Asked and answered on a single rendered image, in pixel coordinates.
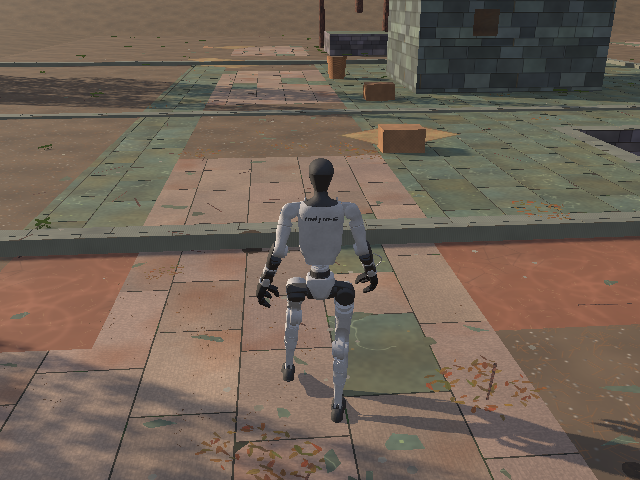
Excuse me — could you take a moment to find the robot head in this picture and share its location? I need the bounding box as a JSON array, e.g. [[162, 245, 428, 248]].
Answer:
[[304, 158, 338, 207]]

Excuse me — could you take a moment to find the robot right hand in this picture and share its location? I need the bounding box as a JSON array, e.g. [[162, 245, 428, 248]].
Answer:
[[355, 273, 378, 293]]

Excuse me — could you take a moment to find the robot left hand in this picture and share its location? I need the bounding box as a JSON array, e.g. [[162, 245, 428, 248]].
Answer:
[[256, 283, 279, 308]]

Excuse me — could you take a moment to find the robot right upper arm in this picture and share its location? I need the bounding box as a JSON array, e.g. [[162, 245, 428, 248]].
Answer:
[[341, 202, 369, 256]]

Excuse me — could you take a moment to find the right robot foot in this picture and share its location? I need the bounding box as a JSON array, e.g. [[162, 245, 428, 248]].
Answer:
[[331, 396, 346, 423]]

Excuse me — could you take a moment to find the left robot forearm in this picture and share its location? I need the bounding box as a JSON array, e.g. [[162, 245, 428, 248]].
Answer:
[[259, 242, 282, 287]]

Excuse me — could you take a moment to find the right robot forearm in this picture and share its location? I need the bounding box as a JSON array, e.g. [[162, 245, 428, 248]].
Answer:
[[359, 240, 377, 277]]

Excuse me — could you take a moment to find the robot left upper arm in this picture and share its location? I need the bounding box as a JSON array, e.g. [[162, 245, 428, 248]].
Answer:
[[272, 202, 300, 258]]

